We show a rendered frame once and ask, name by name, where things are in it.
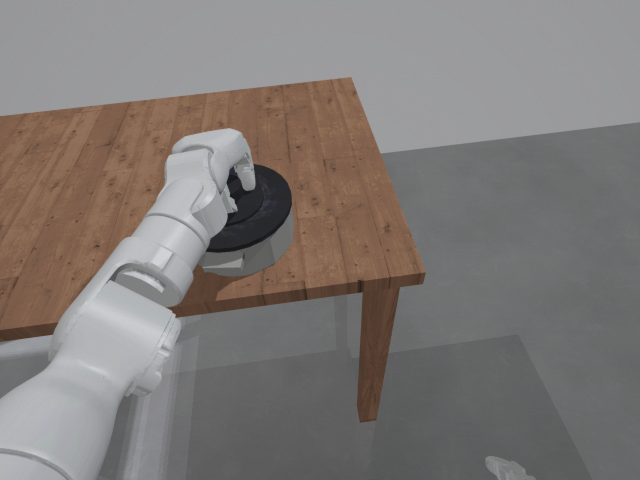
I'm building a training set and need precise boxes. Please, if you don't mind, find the pot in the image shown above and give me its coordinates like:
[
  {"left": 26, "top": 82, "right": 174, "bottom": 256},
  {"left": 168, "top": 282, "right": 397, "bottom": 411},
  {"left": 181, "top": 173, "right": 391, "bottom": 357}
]
[{"left": 198, "top": 207, "right": 294, "bottom": 277}]

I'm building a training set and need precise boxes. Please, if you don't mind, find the knob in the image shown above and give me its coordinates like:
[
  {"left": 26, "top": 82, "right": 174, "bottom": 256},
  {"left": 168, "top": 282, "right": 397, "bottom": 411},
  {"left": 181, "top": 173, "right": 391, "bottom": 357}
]
[{"left": 227, "top": 175, "right": 244, "bottom": 202}]

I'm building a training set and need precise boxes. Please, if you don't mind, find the left robot forearm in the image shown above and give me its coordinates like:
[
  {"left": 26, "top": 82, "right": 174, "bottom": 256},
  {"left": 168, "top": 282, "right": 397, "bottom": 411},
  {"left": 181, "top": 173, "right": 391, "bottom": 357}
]
[{"left": 48, "top": 142, "right": 229, "bottom": 362}]

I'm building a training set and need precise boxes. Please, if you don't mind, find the lid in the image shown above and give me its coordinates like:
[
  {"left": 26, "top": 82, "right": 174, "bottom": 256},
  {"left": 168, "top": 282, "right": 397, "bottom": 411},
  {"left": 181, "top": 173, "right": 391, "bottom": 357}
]
[{"left": 206, "top": 164, "right": 292, "bottom": 253}]

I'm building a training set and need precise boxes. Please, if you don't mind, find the table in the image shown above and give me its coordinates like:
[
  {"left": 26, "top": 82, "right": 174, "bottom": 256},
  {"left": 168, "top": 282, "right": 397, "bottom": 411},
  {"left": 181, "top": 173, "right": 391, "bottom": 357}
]
[{"left": 0, "top": 77, "right": 426, "bottom": 423}]

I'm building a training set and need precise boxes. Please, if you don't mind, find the robot left upper arm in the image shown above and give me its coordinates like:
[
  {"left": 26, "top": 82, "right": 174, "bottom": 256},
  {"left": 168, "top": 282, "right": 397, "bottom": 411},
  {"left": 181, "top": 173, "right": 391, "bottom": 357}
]
[{"left": 0, "top": 280, "right": 181, "bottom": 480}]

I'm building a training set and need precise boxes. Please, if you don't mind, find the robot left hand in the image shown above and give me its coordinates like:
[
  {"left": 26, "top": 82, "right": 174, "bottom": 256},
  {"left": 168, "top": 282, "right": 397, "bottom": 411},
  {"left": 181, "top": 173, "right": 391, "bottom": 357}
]
[{"left": 172, "top": 128, "right": 256, "bottom": 214}]

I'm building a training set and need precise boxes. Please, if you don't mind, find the robot right hand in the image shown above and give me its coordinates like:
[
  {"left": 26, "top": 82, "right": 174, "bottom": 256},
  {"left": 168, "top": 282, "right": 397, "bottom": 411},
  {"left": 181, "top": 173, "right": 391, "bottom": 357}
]
[{"left": 485, "top": 456, "right": 537, "bottom": 480}]

